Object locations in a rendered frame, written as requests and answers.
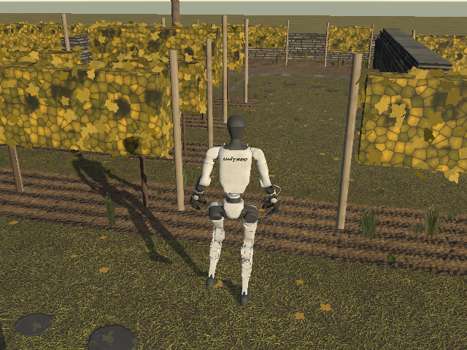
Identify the robot left upper arm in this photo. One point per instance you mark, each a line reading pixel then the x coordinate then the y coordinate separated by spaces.
pixel 211 154

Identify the right robot forearm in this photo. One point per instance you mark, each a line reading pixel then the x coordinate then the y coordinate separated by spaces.
pixel 270 191

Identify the left robot forearm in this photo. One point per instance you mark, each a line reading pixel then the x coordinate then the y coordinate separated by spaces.
pixel 198 190

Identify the right robot shin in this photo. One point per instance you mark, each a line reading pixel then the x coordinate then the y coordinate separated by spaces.
pixel 246 271

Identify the robot right upper arm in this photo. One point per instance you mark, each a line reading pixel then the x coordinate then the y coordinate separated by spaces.
pixel 261 164

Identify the right robot hand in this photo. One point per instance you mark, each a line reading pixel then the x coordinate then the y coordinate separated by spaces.
pixel 268 204

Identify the left robot hand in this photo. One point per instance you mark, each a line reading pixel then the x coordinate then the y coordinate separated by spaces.
pixel 193 202

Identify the left robot thigh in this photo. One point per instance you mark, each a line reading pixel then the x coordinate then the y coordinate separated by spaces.
pixel 216 216

